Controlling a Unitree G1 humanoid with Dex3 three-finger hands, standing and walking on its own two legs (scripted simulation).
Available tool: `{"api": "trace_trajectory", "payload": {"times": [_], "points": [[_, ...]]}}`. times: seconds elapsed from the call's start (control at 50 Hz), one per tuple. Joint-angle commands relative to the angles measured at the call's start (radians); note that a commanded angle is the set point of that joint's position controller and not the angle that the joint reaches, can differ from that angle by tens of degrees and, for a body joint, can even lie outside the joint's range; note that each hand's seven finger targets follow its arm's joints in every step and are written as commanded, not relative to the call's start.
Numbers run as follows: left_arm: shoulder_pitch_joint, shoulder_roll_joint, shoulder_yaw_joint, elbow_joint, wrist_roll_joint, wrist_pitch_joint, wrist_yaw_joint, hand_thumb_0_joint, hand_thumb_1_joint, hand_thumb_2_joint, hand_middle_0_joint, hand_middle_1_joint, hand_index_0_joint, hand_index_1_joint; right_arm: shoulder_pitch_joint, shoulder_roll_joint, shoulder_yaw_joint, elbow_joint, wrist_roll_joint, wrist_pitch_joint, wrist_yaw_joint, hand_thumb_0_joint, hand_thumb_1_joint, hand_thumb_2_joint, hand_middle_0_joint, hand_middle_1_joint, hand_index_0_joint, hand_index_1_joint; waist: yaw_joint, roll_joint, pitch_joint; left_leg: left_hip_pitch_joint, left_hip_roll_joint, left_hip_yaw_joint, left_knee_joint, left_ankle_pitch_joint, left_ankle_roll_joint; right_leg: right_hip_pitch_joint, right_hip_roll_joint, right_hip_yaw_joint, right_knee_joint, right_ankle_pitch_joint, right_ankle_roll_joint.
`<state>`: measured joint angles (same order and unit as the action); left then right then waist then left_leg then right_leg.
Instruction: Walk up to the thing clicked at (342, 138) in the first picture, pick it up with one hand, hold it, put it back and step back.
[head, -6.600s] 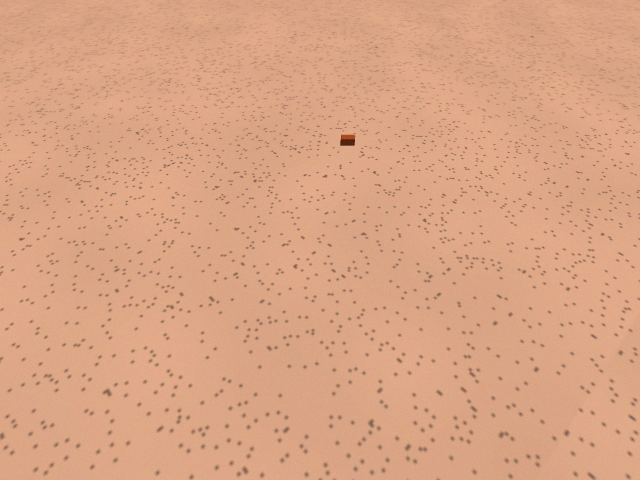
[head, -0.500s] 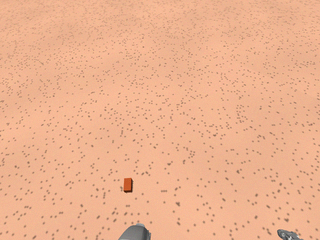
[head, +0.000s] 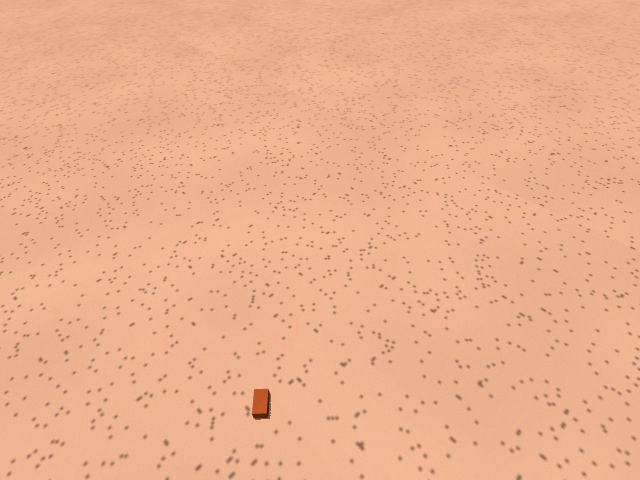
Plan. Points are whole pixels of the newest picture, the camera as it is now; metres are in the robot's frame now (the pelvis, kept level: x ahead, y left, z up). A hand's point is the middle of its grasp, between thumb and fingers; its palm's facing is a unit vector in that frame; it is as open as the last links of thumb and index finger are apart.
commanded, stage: walk up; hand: left
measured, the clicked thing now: (261, 403) +0.53 +0.22 -0.75
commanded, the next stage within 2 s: stand in 1.26 s
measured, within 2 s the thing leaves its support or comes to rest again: neither
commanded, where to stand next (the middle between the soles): +0.08 -0.02 m, yaw +1 degrees
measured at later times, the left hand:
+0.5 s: hand out of the picture +0.13 +0.26 -0.13, palm faces +0.00 -0.94 -0.35, open 7.4 cm
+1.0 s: hand out of the picture +0.10 +0.26 -0.14, palm faces +0.02 -0.94 -0.34, open 7.4 cm
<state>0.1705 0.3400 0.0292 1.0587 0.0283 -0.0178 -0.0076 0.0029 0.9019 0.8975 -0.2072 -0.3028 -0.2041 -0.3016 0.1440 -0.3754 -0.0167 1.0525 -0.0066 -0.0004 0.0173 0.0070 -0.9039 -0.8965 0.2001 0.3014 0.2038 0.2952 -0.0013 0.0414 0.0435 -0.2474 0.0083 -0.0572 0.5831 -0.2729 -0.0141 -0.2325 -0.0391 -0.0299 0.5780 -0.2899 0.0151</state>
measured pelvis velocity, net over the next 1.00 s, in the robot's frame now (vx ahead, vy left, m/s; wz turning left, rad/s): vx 0.02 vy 0.00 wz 0.02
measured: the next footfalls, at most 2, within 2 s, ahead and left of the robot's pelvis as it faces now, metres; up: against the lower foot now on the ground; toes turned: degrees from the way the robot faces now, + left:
none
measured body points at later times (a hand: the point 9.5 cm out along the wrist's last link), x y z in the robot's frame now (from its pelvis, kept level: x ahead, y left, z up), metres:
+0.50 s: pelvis +0.02 +0.00 +0.01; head +0.03 +0.00 +0.46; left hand +0.13 +0.31 -0.11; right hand +0.11 -0.30 -0.12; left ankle +0.03 +0.14 -0.73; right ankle +0.02 -0.13 -0.73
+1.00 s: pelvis +0.02 +0.00 +0.02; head +0.03 +0.00 +0.47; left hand +0.10 +0.31 -0.12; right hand +0.11 -0.29 -0.12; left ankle +0.03 +0.14 -0.73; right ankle +0.02 -0.13 -0.73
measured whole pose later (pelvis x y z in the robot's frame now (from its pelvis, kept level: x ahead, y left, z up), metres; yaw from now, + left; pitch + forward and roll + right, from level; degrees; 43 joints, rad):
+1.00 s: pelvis +0.02 +0.00 +0.02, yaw +1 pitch -3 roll +0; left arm 0.08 0.34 0.03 1.16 0.02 -0.02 -0.01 0.00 0.90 0.90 -0.21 -0.30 -0.20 -0.30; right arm 0.09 -0.35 -0.01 1.14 -0.01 0.00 0.01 0.01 -0.90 -0.90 0.20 0.30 0.20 0.30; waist 0.00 0.01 0.05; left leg -0.13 0.00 -0.07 0.38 -0.20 -0.02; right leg -0.10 -0.05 -0.05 0.35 -0.20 0.03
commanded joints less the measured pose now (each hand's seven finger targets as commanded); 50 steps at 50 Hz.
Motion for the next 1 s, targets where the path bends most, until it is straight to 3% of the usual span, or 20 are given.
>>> {"api": "trace_trajectory", "payload": {"times": [0.0,0.04,0.12,0.22,0.36,0.56,0.62,0.78,0.98], "points": [[-0.11,0.233,0.045,-0.064,-0.017,-0.029,0.01,0.0,0.9,0.9,-0.2,-0.3,-0.2,-0.3,-0.078,-0.197,-0.039,-0.051,-0.01,-0.031,-0.004,0.0,-0.9,-0.9,0.2,0.3,0.2,0.3,0.014,-0.084,0.015,-0.059,0.089,-0.146,-0.234,-0.163,0.062,-0.016,-0.044,0.106,-0.208,-0.14,-0.049],[-0.115,0.233,0.047,-0.053,-0.016,-0.032,0.009,0.0,0.9,0.9,-0.2,-0.3,-0.2,-0.3,-0.069,-0.191,-0.031,-0.035,-0.007,-0.032,-0.004,0.0,-0.9,-0.9,0.2,0.3,0.2,0.3,0.012,-0.085,0.002,-0.071,0.076,-0.113,-0.225,-0.095,0.049,0.052,-0.068,0.129,-0.238,-0.128,-0.054],[-0.117,0.23,0.041,-0.025,-0.024,-0.038,0.014,0.0,0.9,0.9,-0.2,-0.3,-0.2,-0.3,-0.069,-0.193,-0.026,-0.012,-0.002,-0.041,-0.009,0.0,-0.9,-0.9,0.2,0.3,0.2,0.3,0.013,-0.023,-0.064,0.001,0.082,-0.086,-0.205,0.161,0.044,0.118,-0.075,0.099,-0.224,0.117,-0.049],[-0.139,0.229,0.036,-0.013,-0.029,-0.032,0.017,0.0,0.9,0.9,-0.2,-0.3,-0.2,-0.3,-0.056,-0.196,-0.028,0.009,0.001,-0.042,-0.019,0.0,-0.9,-0.9,0.2,0.3,0.2,0.3,0.008,-0.006,-0.13,0.058,0.097,-0.068,-0.203,0.328,0.042,0.178,-0.085,0.071,-0.197,0.261,-0.043],[-0.159,0.222,0.028,0.011,-0.026,-0.021,0.016,0.0,0.9,0.9,-0.2,-0.3,-0.2,-0.3,-0.092,-0.19,-0.03,0.011,0.001,-0.033,-0.022,0.0,-0.9,-0.9,0.2,0.3,0.2,0.3,0.008,-0.012,-0.09,0.054,0.099,-0.071,-0.235,0.277,0.043,0.162,-0.081,0.059,-0.222,0.22,-0.035],[-0.169,0.222,0.032,0.029,-0.018,-0.023,0.018,0.0,0.9,0.9,-0.2,-0.3,-0.2,-0.3,-0.102,-0.186,-0.035,0.014,0.002,-0.03,-0.02,0.0,-0.9,-0.9,0.2,0.3,0.2,0.3,0.0,-0.06,-0.108,0.11,0.094,-0.056,-0.232,0.331,0.041,0.177,-0.091,0.05,-0.25,0.266,-0.028],[-0.184,0.221,0.032,0.024,-0.017,-0.023,0.018,0.0,0.9,0.9,-0.2,-0.3,-0.2,-0.3,-0.108,-0.187,-0.035,0.015,0.0,-0.027,-0.02,0.0,-0.9,-0.9,0.2,0.3,0.2,0.3,-0.005,-0.056,-0.093,0.1,0.087,-0.052,-0.241,0.29,0.038,0.167,-0.092,0.051,-0.259,0.244,-0.024],[-0.166,0.221,0.037,0.03,-0.015,-0.023,0.019,0.0,0.9,0.9,-0.2,-0.3,-0.2,-0.3,-0.11,-0.178,-0.033,0.018,0.0,-0.025,-0.02,0.0,-0.9,-0.9,0.2,0.3,0.2,0.3,0.002,-0.047,-0.099,0.109,0.089,-0.053,-0.251,0.303,0.037,0.188,-0.092,0.047,-0.264,0.246,-0.025],[-0.162,0.216,0.039,0.029,-0.015,-0.02,0.018,0.0,0.9,0.9,-0.2,-0.3,-0.2,-0.3,-0.106,-0.173,-0.03,0.02,-0.003,-0.021,-0.019,0.0,-0.9,-0.9,0.2,0.3,0.2,0.3,0.002,-0.03,-0.058,0.078,0.079,-0.065,-0.274,0.22,0.034,0.169,-0.081,0.049,-0.286,0.155,-0.023]]}}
